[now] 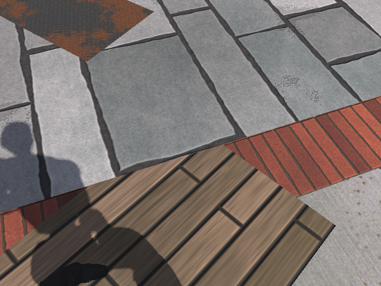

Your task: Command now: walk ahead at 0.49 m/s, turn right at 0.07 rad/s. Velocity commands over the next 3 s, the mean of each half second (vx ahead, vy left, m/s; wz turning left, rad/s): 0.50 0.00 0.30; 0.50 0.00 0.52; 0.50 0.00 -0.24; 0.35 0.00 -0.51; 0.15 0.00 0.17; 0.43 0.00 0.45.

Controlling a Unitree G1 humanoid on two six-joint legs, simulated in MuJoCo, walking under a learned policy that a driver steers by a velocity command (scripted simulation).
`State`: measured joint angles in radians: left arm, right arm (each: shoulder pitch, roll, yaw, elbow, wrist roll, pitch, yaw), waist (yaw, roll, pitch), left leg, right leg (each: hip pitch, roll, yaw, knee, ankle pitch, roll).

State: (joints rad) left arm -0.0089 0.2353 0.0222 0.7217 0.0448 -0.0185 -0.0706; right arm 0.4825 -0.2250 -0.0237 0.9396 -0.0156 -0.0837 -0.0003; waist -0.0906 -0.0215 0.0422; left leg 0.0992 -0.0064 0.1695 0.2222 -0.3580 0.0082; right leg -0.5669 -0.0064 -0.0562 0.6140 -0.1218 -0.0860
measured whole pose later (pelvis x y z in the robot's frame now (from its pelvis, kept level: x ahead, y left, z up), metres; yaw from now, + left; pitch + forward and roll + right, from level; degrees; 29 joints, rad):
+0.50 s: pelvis +0.27 +0.00 +0.00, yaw +13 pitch +0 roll -1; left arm 0.40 0.22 0.04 0.96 0.02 -0.09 0.02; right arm 0.10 -0.22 -0.04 0.82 -0.04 0.00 0.06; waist 0.04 0.02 0.06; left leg -0.61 0.06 0.10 0.68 -0.04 0.09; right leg 0.11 0.04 -0.28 0.23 -0.35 -0.03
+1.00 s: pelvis +0.53 +0.10 +0.01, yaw +30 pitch +2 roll +0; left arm 0.06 0.26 0.03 0.75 0.04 -0.03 -0.03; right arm 0.42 -0.26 -0.07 0.89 -0.01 -0.05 0.00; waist -0.08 -0.04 0.04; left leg 0.01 -0.15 -0.13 0.26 -0.27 0.13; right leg -0.65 -0.09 0.01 0.70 -0.02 0.04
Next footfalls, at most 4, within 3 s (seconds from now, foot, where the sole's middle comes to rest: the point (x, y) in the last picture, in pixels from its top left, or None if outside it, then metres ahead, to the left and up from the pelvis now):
0.04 right None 0.18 -0.09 -0.77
0.58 left None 0.45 0.12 -0.77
1.12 right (144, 194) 0.81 0.13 -0.77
1.66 left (81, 156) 1.01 0.39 -0.77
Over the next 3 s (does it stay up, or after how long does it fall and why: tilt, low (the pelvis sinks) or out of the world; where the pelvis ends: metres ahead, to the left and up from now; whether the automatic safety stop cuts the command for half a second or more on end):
stays up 1.24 0.37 -0.01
